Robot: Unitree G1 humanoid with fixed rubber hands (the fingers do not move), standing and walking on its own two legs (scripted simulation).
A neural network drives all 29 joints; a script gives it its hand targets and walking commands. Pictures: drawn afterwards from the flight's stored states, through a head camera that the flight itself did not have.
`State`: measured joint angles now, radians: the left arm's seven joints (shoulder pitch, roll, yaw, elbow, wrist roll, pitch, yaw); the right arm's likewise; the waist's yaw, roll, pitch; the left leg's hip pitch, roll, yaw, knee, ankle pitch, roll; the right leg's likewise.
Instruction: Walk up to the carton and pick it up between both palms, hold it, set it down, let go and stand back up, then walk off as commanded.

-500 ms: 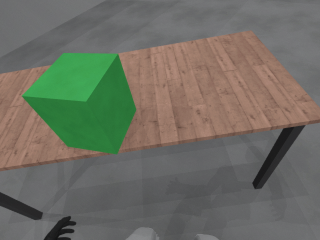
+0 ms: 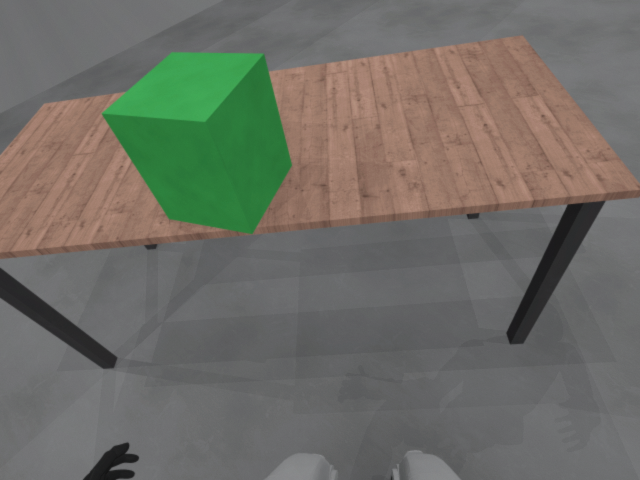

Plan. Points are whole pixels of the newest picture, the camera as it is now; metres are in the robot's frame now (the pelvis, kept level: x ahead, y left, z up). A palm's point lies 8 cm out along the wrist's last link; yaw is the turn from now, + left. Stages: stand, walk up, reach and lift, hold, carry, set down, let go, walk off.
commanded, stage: walk up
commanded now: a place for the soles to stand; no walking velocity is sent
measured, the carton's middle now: (212, 143) +0.70 +0.23 +0.05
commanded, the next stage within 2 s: none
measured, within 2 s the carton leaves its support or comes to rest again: neither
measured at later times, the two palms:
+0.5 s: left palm out of the picture +0.00 +0.36 -0.07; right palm out of the picture -0.05 -0.28 -0.12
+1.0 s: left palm out of the picture +0.09 +0.43 -0.09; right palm out of the picture -0.02 -0.22 -0.11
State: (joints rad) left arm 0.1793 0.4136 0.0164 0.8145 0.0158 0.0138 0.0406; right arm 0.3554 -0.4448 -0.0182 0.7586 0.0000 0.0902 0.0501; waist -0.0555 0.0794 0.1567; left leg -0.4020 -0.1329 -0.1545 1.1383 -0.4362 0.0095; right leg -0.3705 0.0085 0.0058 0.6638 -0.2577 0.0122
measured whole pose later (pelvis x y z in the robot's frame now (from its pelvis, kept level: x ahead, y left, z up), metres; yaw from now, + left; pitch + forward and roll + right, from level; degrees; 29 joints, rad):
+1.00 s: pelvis +0.00 +0.11 -0.01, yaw -1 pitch -3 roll +0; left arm 0.31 0.43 0.02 0.82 0.02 -0.05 0.02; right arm 0.44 -0.44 -0.05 0.77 0.00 -0.02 0.04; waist -0.08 0.03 0.12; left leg -0.27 -0.03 0.02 0.77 -0.44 0.04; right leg -0.40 0.01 0.07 0.75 -0.36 -0.01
